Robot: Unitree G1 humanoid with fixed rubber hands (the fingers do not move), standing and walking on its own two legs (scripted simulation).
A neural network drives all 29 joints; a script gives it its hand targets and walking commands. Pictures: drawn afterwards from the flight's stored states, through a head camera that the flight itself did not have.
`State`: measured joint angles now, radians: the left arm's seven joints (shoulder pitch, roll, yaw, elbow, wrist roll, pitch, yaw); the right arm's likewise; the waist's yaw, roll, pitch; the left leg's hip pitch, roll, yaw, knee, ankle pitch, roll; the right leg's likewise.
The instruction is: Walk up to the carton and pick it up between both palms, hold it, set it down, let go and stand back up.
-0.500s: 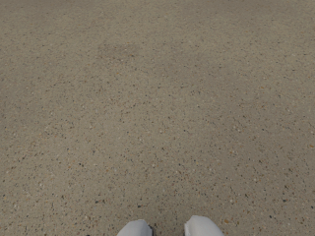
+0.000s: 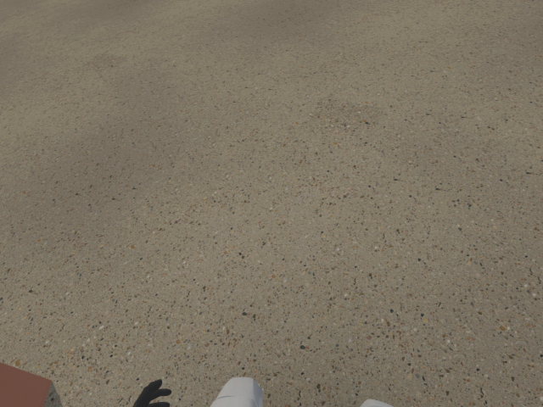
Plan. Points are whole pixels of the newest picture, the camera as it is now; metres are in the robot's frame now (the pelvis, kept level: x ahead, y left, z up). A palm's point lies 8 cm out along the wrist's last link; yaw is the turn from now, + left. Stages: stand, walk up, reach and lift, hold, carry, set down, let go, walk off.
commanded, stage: walk up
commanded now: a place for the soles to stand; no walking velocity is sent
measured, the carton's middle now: out of the picture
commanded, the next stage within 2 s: none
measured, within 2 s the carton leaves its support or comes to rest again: neither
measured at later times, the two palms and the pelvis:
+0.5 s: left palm out of the picture -0.12 +0.42 -0.15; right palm out of the picture -0.03 -0.11 -0.09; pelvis -0.10 +0.14 +0.00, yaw +27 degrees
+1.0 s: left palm out of the picture -0.19 +0.50 -0.11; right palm (229, 399) +0.15 +0.12 -0.12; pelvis -0.04 +0.28 +0.01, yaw +52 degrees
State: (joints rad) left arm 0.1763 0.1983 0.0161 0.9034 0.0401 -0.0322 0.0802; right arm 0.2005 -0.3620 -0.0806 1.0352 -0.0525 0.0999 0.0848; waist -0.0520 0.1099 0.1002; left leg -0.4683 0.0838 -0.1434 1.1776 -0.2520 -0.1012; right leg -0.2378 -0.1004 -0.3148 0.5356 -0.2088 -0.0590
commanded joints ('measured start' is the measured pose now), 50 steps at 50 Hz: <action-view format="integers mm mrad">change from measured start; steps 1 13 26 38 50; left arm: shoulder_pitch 25 -113 73 20 62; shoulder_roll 271 175 211 193 225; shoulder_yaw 75 34 56 14 72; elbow -75 -179 -116 -154 -191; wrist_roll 27 27 -9 -11 11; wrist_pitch -21 86 23 3 -24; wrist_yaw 6 -70 -43 -24 40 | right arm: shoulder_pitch -22 222 234 322 326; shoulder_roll -85 -175 -40 20 -84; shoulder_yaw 8 -10 2 -27 -81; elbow -69 -50 -210 -211 -226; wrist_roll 8 96 50 37 -15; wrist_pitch -16 -51 -95 -111 -80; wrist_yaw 14 -41 -57 -77 -64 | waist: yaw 44 -97 -3 -43 34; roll -335 286 34 -37 -380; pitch -12 128 -19 33 -145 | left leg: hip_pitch -138 -1 364 364 -207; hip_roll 92 120 14 -66 -14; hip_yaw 48 -483 -424 -542 -183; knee -121 -1079 -973 -995 157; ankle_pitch -111 -719 -319 -135 -404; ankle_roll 2 248 75 11 -66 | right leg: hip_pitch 108 -502 -517 -421 250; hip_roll -363 35 115 190 -472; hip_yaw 279 234 366 359 979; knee -355 674 476 194 -226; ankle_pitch -374 -479 -18 -21 -78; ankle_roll -113 73 53 45 -291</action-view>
